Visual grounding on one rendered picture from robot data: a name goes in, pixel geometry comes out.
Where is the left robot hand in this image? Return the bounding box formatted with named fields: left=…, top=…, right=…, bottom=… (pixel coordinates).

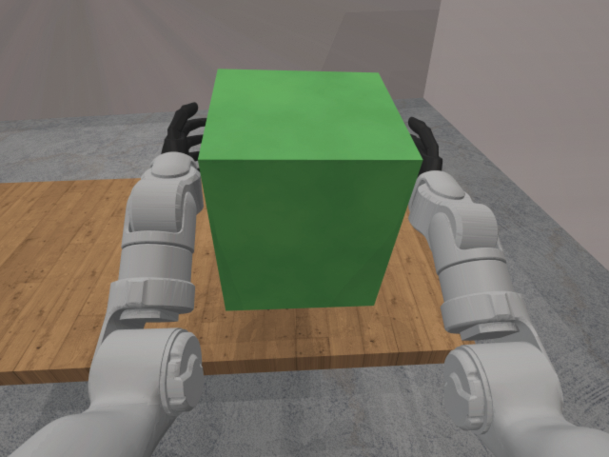
left=161, top=102, right=206, bottom=171

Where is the carton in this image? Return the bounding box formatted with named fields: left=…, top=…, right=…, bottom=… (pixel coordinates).
left=198, top=69, right=422, bottom=311

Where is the right robot hand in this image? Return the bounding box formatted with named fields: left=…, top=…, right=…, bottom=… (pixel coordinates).
left=408, top=117, right=442, bottom=178

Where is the robot left upper arm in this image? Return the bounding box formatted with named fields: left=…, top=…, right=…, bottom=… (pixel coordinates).
left=8, top=328, right=205, bottom=457

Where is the right robot forearm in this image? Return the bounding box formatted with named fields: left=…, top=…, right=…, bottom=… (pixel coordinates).
left=408, top=170, right=563, bottom=412

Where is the robot right upper arm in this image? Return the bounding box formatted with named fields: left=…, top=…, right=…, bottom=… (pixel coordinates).
left=443, top=342, right=609, bottom=457

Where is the table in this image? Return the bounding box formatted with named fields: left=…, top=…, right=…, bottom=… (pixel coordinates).
left=0, top=178, right=475, bottom=386

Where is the left robot forearm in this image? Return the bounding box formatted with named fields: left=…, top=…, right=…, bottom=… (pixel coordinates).
left=88, top=151, right=204, bottom=400

